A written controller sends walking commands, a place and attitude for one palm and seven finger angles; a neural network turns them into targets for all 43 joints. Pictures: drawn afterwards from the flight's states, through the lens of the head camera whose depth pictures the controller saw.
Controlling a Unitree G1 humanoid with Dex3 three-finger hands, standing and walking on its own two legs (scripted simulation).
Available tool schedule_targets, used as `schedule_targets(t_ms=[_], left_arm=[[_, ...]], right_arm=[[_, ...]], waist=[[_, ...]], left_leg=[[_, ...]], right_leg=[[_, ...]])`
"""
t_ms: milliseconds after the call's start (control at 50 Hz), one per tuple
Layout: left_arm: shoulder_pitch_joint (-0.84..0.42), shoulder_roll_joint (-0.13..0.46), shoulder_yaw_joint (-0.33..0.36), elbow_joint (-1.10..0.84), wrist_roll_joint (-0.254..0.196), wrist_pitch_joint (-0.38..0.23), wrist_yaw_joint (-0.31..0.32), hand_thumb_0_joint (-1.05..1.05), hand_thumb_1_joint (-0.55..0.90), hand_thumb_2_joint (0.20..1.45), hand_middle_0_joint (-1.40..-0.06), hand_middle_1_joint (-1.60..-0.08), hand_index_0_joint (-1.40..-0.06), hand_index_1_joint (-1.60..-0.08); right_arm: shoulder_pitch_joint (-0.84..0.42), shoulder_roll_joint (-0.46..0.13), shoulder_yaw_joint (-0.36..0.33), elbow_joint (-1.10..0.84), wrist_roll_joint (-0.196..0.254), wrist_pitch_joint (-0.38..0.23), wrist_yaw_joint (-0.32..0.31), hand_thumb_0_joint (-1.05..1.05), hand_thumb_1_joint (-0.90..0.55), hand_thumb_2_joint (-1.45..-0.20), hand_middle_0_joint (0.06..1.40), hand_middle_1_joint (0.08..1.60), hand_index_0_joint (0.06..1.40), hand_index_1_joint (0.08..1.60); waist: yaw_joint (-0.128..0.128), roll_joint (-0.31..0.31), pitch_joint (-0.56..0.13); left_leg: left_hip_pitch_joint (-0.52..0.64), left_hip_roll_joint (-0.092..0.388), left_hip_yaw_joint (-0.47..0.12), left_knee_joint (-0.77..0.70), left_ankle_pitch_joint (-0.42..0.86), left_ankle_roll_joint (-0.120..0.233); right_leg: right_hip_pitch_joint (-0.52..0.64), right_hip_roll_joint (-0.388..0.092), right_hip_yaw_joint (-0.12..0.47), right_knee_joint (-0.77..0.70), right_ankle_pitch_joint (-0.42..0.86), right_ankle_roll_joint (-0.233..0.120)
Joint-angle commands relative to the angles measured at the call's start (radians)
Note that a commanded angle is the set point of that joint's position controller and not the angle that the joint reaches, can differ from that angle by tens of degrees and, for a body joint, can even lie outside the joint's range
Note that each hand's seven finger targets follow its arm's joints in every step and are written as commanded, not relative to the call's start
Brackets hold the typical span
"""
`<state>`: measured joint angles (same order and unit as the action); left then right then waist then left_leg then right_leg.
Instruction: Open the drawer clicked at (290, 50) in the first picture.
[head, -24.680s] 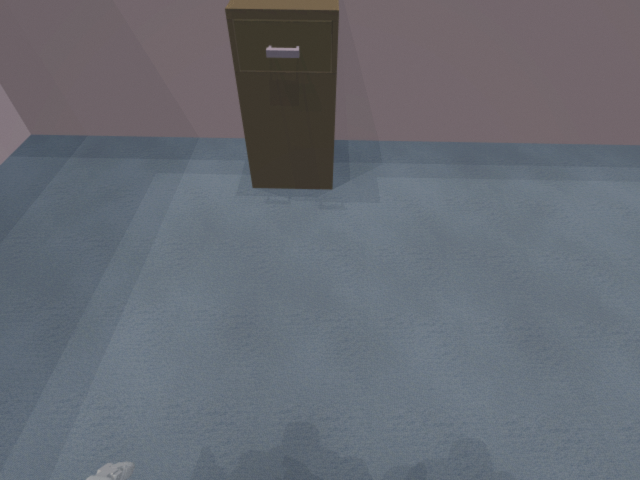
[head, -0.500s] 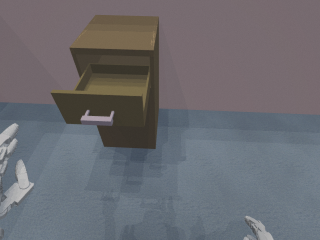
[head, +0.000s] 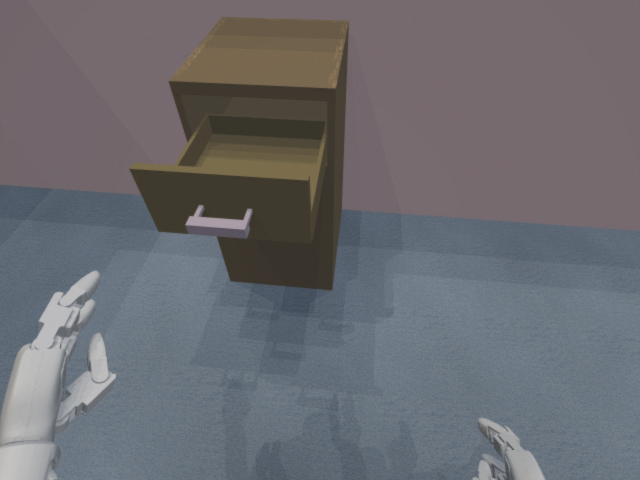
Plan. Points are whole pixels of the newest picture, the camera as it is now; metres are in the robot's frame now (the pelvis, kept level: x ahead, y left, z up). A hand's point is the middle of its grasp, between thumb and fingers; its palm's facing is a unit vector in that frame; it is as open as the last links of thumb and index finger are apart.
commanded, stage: let the arm hang, fingers relaxed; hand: left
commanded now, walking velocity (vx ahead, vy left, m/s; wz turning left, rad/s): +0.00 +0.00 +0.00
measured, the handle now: (221, 219) +0.61 +0.24 -0.08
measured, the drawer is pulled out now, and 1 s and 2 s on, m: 0.30 0.30 0.30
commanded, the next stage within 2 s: look to check the result in 1.04 s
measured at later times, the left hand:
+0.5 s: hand out of the picture +0.00 +0.20 -0.16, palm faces +0.02 -0.97 -0.24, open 7.3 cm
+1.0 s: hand out of the picture +0.00 +0.19 -0.16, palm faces -0.01 -0.98 -0.20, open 7.4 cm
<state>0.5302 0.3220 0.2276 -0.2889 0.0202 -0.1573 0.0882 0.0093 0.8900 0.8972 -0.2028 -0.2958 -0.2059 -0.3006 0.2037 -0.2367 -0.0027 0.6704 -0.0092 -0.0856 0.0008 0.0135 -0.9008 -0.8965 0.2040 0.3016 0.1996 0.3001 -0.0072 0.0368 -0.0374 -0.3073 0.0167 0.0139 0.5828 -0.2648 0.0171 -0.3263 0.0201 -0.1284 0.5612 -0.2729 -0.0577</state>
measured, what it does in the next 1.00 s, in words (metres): stands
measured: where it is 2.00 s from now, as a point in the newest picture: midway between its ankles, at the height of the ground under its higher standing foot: outside the picture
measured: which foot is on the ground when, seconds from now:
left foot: down 0.00-1.00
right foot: down 0.00-1.00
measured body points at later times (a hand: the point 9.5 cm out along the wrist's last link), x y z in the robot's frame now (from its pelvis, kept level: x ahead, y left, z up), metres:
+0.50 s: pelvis +0.00 +0.01 +0.01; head +0.02 +0.01 +0.46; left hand +0.00 +0.26 -0.14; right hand -0.01 -0.22 -0.14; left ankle -0.01 +0.12 -0.73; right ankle +0.01 -0.07 -0.73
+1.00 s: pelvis +0.00 +0.02 +0.01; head +0.00 +0.01 +0.46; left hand +0.00 +0.24 -0.14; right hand -0.04 -0.19 -0.15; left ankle -0.01 +0.12 -0.73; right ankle +0.01 -0.07 -0.73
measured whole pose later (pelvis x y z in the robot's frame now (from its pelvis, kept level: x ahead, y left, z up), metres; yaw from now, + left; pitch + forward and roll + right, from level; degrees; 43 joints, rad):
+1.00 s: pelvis +0.00 +0.02 +0.01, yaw -2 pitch -2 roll +0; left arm 0.28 0.14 0.01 1.12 0.01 0.00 0.04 0.01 0.91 0.90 -0.20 -0.29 -0.20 -0.30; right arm 0.32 -0.12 0.01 1.12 -0.02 0.00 -0.04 0.01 -0.91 -0.90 0.20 0.30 0.20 0.30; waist -0.01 0.01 0.04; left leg -0.13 -0.02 0.03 0.39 -0.22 0.03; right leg -0.18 0.04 -0.02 0.39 -0.18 -0.05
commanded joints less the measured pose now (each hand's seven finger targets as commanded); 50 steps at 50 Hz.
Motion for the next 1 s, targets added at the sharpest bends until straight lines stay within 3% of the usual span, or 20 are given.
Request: schedule_targets(t_ms=[0, 20, 40, 60, 80, 100, 120, 140, 160, 200, 220, 240, 280, 320, 380, 480, 600, 680, 820, 980], left_arm=[[-0.120, -0.042, -0.142, 0.441, 0.018, 0.158, -0.065, 0.000, 0.900, 0.900, -0.200, -0.300, -0.200, -0.300], [-0.130, -0.049, -0.147, 0.482, 0.015, 0.153, -0.069, 0.000, 0.900, 0.900, -0.200, -0.300, -0.200, -0.300], [-0.139, -0.025, -0.141, 0.541, 0.017, 0.153, -0.068, 0.000, 0.900, 0.900, -0.200, -0.300, -0.200, -0.300], [-0.124, 0.004, -0.137, 0.621, 0.016, 0.154, -0.067, 0.000, 0.900, 0.900, -0.200, -0.300, -0.200, -0.300], [-0.125, 0.041, -0.137, 0.705, 0.015, 0.156, -0.067, 0.000, 0.900, 0.900, -0.200, -0.300, -0.200, -0.300], [-0.152, 0.067, -0.141, 0.771, 0.014, 0.157, -0.067, 0.000, 0.900, 0.900, -0.200, -0.300, -0.200, -0.300], [-0.174, 0.080, -0.143, 0.835, 0.009, 0.151, -0.068, 0.000, 0.900, 0.900, -0.200, -0.300, -0.200, -0.300], [-0.190, 0.080, -0.147, 0.890, 0.008, 0.148, -0.067, 0.000, 0.900, 0.900, -0.200, -0.300, -0.200, -0.300], [-0.203, 0.076, -0.152, 0.934, 0.009, 0.147, -0.065, 0.000, 0.900, 0.900, -0.200, -0.300, -0.200, -0.300], [-0.235, 0.063, -0.162, 1.004, 0.003, 0.147, -0.062, 0.000, 0.900, 0.900, -0.200, -0.300, -0.200, -0.300], [-0.250, 0.044, -0.167, 1.038, -0.002, 0.148, -0.063, 0.000, 0.900, 0.900, -0.200, -0.300, -0.200, -0.300], [-0.245, 0.001, -0.158, 1.056, -0.002, 0.148, -0.060, 0.000, 0.900, 0.900, -0.200, -0.300, -0.200, -0.300], [-0.247, -0.009, -0.171, 1.111, -0.007, 0.158, -0.061, 0.000, 0.900, 0.900, -0.200, -0.300, -0.200, -0.300], [-0.231, -0.015, -0.174, 1.166, -0.009, 0.160, -0.064, 0.000, 0.900, 0.900, -0.200, -0.300, -0.200, -0.300], [-0.221, -0.020, -0.182, 1.236, -0.011, 0.156, -0.065, 0.000, 0.900, 0.900, -0.200, -0.300, -0.200, -0.300], [-0.217, -0.032, -0.195, 1.307, -0.012, 0.156, -0.060, 0.000, 0.900, 0.900, -0.200, -0.300, -0.200, -0.300], [-0.205, -0.046, -0.200, 1.355, -0.011, 0.153, -0.054, 0.000, 0.900, 0.900, -0.200, -0.300, -0.200, -0.300], [-0.212, -0.053, -0.201, 1.367, -0.010, 0.156, -0.052, 0.000, 0.900, 0.900, -0.200, -0.300, -0.200, -0.300], [-0.199, -0.065, -0.201, 1.380, -0.009, 0.151, -0.050, 0.000, 0.900, 0.900, -0.200, -0.300, -0.200, -0.300], [-0.194, -0.072, -0.200, 1.392, -0.010, 0.149, -0.049, 0.000, 0.900, 0.900, -0.200, -0.300, -0.200, -0.300]], right_arm=[[-0.002, -0.115, -0.037, -0.018, -0.025, 0.031, 0.007, 0.000, -0.900, -0.900, 0.200, 0.300, 0.200, 0.300], [0.006, -0.130, -0.031, -0.025, -0.034, 0.025, -0.005, 0.000, -0.900, -0.900, 0.200, 0.300, 0.200, 0.300], [0.003, -0.125, -0.026, -0.019, -0.030, 0.026, -0.011, 0.000, -0.900, -0.900, 0.200, 0.300, 0.200, 0.300], [-0.020, -0.124, -0.027, -0.007, -0.021, 0.034, -0.017, 0.000, -0.900, -0.900, 0.200, 0.300, 0.200, 0.300], [-0.031, -0.108, -0.028, 0.010, -0.008, 0.045, -0.018, 0.000, -0.900, -0.900, 0.200, 0.300, 0.200, 0.300], [-0.021, -0.090, -0.027, 0.023, 0.000, 0.058, -0.017, 0.000, -0.900, -0.900, 0.200, 0.300, 0.200, 0.300], [-0.013, -0.064, -0.026, 0.048, -0.002, 0.073, -0.020, 0.000, -0.900, -0.900, 0.200, 0.300, 0.200, 0.300], [-0.003, -0.060, -0.028, 0.073, -0.001, 0.084, -0.023, 0.000, -0.900, -0.900, 0.200, 0.300, 0.200, 0.300], [0.017, -0.052, -0.028, 0.096, -0.001, 0.090, -0.024, 0.000, -0.900, -0.900, 0.200, 0.300, 0.200, 0.300], [0.058, -0.029, -0.024, 0.140, 0.003, 0.095, -0.024, 0.000, -0.900, -0.900, 0.200, 0.300, 0.200, 0.300], [0.086, -0.020, -0.021, 0.168, 0.002, 0.092, -0.024, 0.000, -0.900, -0.900, 0.200, 0.300, 0.200, 0.300], [0.100, -0.012, -0.021, 0.186, -0.006, 0.089, -0.027, 0.000, -0.900, -0.900, 0.200, 0.300, 0.200, 0.300], [0.079, -0.025, -0.017, 0.215, -0.011, 0.086, -0.029, 0.000, -0.900, -0.900, 0.200, 0.300, 0.200, 0.300], [0.090, -0.025, -0.014, 0.239, -0.009, 0.082, -0.036, 0.000, -0.900, -0.900, 0.200, 0.300, 0.200, 0.300], [0.119, -0.023, -0.012, 0.278, -0.003, 0.077, -0.041, 0.000, -0.900, -0.900, 0.200, 0.300, 0.200, 0.300], [0.152, -0.015, -0.010, 0.338, -0.002, 0.082, -0.042, 0.000, -0.900, -0.900, 0.200, 0.300, 0.200, 0.300], [0.173, -0.001, -0.007, 0.384, -0.001, 0.079, -0.043, 0.000, -0.900, -0.900, 0.200, 0.300, 0.200, 0.300], [0.179, 0.011, -0.004, 0.405, -0.003, 0.079, -0.043, 0.000, -0.900, -0.900, 0.200, 0.300, 0.200, 0.300], [0.187, 0.026, -0.007, 0.422, -0.002, 0.076, -0.044, 0.000, -0.900, -0.900, 0.200, 0.300, 0.200, 0.300], [0.196, 0.036, -0.007, 0.429, -0.001, 0.074, -0.048, 0.000, -0.900, -0.900, 0.200, 0.300, 0.200, 0.300]], waist=[[-0.021, -0.036, -0.020], [-0.006, -0.071, -0.048], [0.002, -0.073, -0.087], [0.025, -0.094, -0.114], [0.030, -0.152, -0.113], [0.020, -0.166, -0.065], [0.015, -0.206, 0.003], [0.011, -0.174, 0.035], [0.005, -0.137, 0.040], [-0.014, -0.056, 0.032], [-0.026, -0.020, 0.026], [-0.020, 0.039, 0.015], [0.003, 0.129, 0.037], [0.012, 0.114, 0.028], [0.014, 0.030, 0.010], [0.009, -0.031, 0.091], [0.010, -0.050, 0.114], [0.006, -0.028, 0.151], [0.006, -0.043, 0.151], [0.002, -0.008, 0.141]], left_leg=[[-0.033, 0.254, -0.313, -0.141, 0.400, 0.166], [0.043, 0.231, -0.275, -0.090, 0.606, 0.156], [0.073, 0.192, -0.238, -0.056, 0.742, 0.133], [0.047, 0.133, -0.157, -0.017, 0.671, 0.087], [0.002, 0.058, -0.085, 0.010, 0.385, 0.034], [0.006, -0.007, -0.039, 0.032, 0.148, 0.000], [-0.020, -0.031, -0.022, 0.065, -0.025, -0.010], [-0.031, -0.029, -0.029, 0.087, -0.138, -0.012], [-0.020, -0.020, -0.034, 0.086, -0.155, -0.011], [0.068, -0.005, -0.044, 0.011, -0.056, -0.008], [0.121, 0.013, -0.058, -0.061, 0.056, -0.001], [0.138, 0.034, -0.081, -0.112, 0.130, 0.008], [0.072, 0.067, -0.123, -0.177, 0.099, 0.028], [0.066, 0.089, -0.139, -0.216, 0.103, 0.040], [0.083, 0.081, -0.119, -0.224, 0.130, 0.033], [0.090, 0.074, -0.106, -0.256, 0.088, 0.029], [0.107, 0.077, -0.102, -0.273, 0.110, 0.030], [0.089, 0.073, -0.110, -0.293, 0.063, 0.031], [0.103, 0.074, -0.101, -0.290, 0.065, 0.032], [0.114, 0.073, -0.092, -0.286, 0.084, 0.027]], right_leg=[[-0.073, -0.035, 0.143, 0.231, -0.191, 0.056], [-0.052, -0.039, 0.135, 0.175, -0.107, 0.055], [0.031, -0.047, 0.135, 0.119, 0.056, 0.052], [0.150, -0.077, 0.171, 0.038, 0.295, 0.048], [0.219, -0.131, 0.260, -0.036, 0.434, 0.018], [0.169, -0.202, 0.333, -0.116, 0.450, -0.024], [0.156, -0.238, 0.383, -0.172, 0.485, -0.041], [0.158, -0.250, 0.404, -0.196, 0.512, -0.058], [0.156, -0.245, 0.399, -0.208, 0.491, -0.068], [0.116, -0.211, 0.356, -0.225, 0.354, -0.074], [0.092, -0.185, 0.323, -0.223, 0.255, -0.060], [0.093, -0.145, 0.286, -0.214, 0.190, -0.031], [0.135, -0.090, 0.249, -0.220, 0.091, -0.004], [0.180, -0.075, 0.221, -0.214, 0.109, -0.002], [0.224, -0.090, 0.219, -0.228, 0.160, -0.008], [0.175, -0.093, 0.221, -0.264, 0.098, -0.007], [0.157, -0.090, 0.216, -0.259, 0.106, -0.005], [0.134, -0.087, 0.223, -0.259, 0.069, -0.003], [0.121, -0.089, 0.224, -0.258, 0.074, -0.003], [0.125, -0.090, 0.230, -0.254, 0.097, -0.005]])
